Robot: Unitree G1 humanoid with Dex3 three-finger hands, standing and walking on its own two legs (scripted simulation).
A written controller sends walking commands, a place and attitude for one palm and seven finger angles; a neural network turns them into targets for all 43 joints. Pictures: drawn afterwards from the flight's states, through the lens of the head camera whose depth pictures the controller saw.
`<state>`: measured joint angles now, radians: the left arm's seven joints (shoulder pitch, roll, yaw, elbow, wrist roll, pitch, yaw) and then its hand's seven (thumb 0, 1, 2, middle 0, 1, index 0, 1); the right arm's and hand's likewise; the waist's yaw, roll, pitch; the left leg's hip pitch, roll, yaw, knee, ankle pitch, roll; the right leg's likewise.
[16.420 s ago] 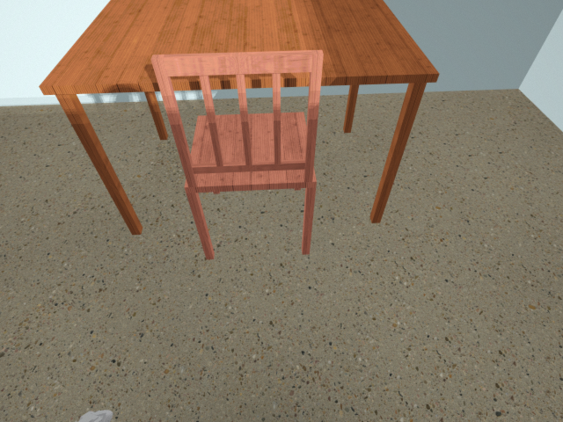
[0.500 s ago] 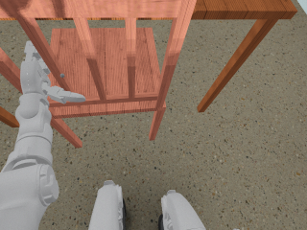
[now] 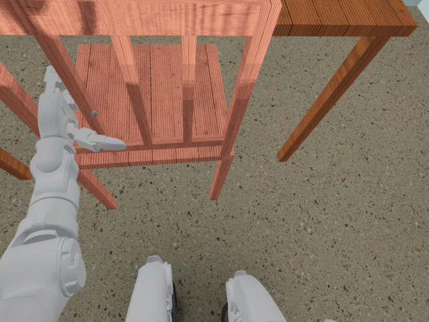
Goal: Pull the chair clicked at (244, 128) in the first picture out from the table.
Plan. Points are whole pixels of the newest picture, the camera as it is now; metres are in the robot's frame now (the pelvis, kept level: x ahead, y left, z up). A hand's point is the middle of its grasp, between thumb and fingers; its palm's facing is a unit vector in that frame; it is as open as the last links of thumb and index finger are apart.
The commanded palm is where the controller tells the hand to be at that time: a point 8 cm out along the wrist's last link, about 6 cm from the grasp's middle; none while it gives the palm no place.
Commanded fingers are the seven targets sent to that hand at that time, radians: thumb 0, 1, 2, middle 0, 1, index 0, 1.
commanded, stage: hook a spindle and tug to test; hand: left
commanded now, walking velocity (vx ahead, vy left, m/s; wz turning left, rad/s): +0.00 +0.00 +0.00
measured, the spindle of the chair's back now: (137, 101) +0.51 +0.13 +0.03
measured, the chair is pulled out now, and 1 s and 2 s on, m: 0.00 0.00 0.04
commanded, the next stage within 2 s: step backward, pulling the chair out in 1.44 s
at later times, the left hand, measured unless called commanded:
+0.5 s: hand (97, 115) +0.47 +0.20 +0.03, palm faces +0.10 -0.99 -0.02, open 11.9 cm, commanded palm +0.45 +0.23 +0.03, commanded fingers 0.00 0.28 0.64 -0.50 -1.45 -0.50 -1.45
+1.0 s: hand (98, 114) +0.48 +0.20 +0.03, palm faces +0.11 -0.99 -0.01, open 5.1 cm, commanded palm +0.44 +0.23 +0.03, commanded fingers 0.00 0.90 0.90 -0.50 -1.45 -0.50 -1.45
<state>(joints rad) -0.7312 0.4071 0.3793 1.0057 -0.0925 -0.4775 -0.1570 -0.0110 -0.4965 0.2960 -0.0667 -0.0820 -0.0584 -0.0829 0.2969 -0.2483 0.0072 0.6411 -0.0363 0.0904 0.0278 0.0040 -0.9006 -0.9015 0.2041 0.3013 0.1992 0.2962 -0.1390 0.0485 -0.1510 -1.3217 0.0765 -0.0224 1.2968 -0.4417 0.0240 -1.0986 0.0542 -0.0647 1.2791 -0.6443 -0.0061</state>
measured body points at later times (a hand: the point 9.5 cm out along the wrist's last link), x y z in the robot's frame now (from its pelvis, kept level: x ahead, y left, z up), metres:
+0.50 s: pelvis +0.00 +0.00 +0.00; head +0.14 +0.03 +0.42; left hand +0.46 +0.25 +0.04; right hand +0.04 -0.27 -0.12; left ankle +0.08 +0.11 -0.61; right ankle -0.02 -0.13 -0.61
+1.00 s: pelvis +0.00 +0.00 +0.00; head +0.15 +0.03 +0.42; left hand +0.47 +0.25 +0.03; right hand +0.04 -0.26 -0.12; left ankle +0.08 +0.11 -0.61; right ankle -0.02 -0.13 -0.61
